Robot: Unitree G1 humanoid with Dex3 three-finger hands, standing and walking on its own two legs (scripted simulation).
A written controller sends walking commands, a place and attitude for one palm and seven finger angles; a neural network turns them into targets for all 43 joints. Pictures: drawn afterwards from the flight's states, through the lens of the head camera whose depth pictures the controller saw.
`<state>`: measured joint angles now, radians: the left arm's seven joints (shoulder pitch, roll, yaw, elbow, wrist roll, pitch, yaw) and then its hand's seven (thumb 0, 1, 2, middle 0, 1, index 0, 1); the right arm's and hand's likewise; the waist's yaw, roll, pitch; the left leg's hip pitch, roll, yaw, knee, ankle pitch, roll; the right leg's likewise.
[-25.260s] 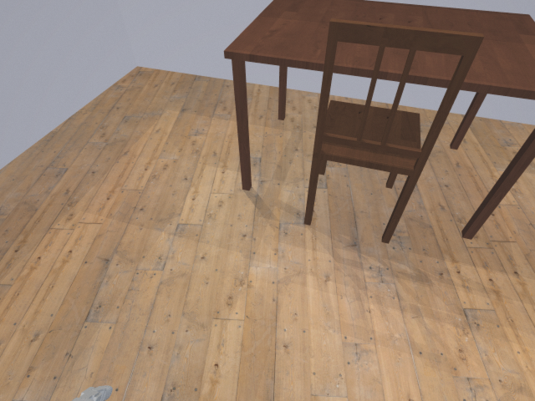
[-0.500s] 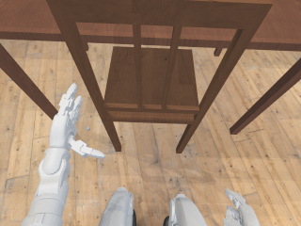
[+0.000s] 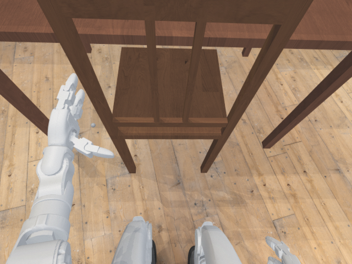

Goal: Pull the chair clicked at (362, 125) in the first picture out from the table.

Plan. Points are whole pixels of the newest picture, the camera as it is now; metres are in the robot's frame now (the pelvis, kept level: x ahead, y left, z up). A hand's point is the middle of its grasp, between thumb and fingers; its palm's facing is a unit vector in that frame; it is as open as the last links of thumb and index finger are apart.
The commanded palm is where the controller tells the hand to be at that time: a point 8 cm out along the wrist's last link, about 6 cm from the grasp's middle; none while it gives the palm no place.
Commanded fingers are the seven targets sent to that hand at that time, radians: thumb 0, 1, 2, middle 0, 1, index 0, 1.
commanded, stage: push the fingers through the gap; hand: left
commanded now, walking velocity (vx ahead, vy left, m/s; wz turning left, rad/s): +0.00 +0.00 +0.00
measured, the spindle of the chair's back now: (154, 83) +0.51 +0.05 +0.05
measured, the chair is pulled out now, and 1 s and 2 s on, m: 0.00 0.00 0.00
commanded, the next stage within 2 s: hook a spindle and tug to test in 1.00 s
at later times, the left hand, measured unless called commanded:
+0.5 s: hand (98, 108) +0.46 +0.18 +0.02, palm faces +0.01 -1.00 -0.06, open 16.9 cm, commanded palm +0.44 +0.22 +0.02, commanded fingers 0.00 -0.50 0.30 -0.06 -0.08 -0.06 -0.08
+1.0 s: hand (97, 102) +0.47 +0.19 +0.02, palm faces +0.02 -1.00 -0.05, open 16.9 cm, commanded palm +0.45 +0.23 +0.02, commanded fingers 0.00 -0.50 0.30 -0.06 -0.08 -0.06 -0.08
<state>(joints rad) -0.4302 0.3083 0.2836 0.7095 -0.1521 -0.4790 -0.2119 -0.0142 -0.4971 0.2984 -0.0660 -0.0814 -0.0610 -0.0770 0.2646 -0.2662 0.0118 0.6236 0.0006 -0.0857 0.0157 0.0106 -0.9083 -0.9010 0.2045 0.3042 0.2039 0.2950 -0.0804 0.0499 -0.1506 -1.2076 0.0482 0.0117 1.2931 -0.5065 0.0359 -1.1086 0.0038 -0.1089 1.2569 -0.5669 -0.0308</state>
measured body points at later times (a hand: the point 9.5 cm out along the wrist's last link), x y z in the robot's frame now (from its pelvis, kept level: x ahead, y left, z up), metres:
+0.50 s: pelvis +0.00 +0.01 +0.00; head +0.14 +0.02 +0.42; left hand +0.45 +0.24 +0.03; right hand +0.07 -0.26 -0.12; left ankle +0.05 +0.10 -0.62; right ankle +0.02 -0.11 -0.62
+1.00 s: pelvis +0.00 +0.01 +0.00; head +0.16 +0.02 +0.42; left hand +0.47 +0.24 +0.03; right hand +0.06 -0.25 -0.12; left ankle +0.05 +0.10 -0.62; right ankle +0.01 -0.11 -0.62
